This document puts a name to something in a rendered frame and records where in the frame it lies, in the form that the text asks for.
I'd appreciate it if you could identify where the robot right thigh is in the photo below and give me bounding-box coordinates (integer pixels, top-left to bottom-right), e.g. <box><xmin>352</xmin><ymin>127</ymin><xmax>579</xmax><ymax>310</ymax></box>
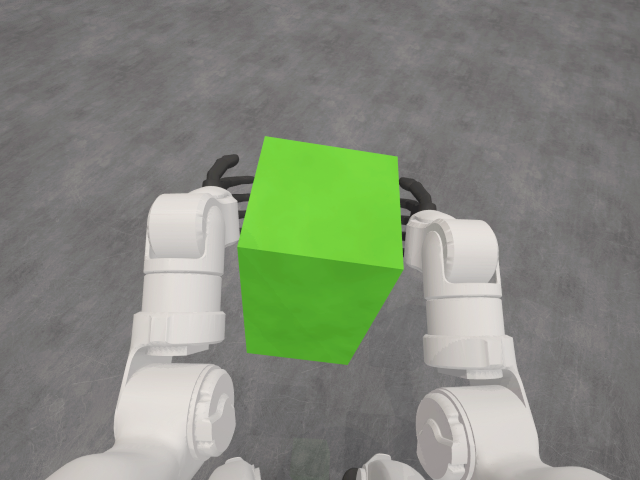
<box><xmin>356</xmin><ymin>459</ymin><xmax>425</xmax><ymax>480</ymax></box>

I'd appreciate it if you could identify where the left robot upper arm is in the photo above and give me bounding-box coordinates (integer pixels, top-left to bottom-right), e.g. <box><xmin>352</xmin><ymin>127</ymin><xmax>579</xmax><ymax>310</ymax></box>
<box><xmin>45</xmin><ymin>363</ymin><xmax>236</xmax><ymax>480</ymax></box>

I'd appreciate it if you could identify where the right robot shin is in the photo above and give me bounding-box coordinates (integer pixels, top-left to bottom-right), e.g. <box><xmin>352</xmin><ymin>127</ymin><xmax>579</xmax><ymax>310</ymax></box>
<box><xmin>365</xmin><ymin>454</ymin><xmax>391</xmax><ymax>465</ymax></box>

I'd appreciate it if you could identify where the carton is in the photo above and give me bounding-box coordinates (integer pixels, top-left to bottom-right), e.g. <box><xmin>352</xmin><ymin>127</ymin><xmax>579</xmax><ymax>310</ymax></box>
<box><xmin>237</xmin><ymin>136</ymin><xmax>404</xmax><ymax>365</ymax></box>

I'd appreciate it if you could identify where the right robot hand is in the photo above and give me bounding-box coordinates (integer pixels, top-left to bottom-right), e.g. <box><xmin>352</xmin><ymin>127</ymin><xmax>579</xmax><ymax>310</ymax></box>
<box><xmin>399</xmin><ymin>177</ymin><xmax>437</xmax><ymax>257</ymax></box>

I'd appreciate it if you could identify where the left robot forearm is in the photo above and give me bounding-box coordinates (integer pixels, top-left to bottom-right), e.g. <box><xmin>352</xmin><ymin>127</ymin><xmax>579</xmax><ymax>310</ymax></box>
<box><xmin>114</xmin><ymin>186</ymin><xmax>240</xmax><ymax>438</ymax></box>

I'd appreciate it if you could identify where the right robot forearm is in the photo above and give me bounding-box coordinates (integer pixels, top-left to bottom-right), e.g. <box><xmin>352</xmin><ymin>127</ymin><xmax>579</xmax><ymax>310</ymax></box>
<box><xmin>404</xmin><ymin>210</ymin><xmax>539</xmax><ymax>446</ymax></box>

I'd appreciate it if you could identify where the right robot upper arm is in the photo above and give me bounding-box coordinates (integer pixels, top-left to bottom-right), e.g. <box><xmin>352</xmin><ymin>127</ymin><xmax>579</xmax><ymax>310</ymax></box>
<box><xmin>416</xmin><ymin>385</ymin><xmax>611</xmax><ymax>480</ymax></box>

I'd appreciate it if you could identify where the left robot hand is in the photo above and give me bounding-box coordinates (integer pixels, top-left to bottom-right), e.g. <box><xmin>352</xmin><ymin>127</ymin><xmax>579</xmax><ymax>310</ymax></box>
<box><xmin>202</xmin><ymin>154</ymin><xmax>255</xmax><ymax>234</ymax></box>

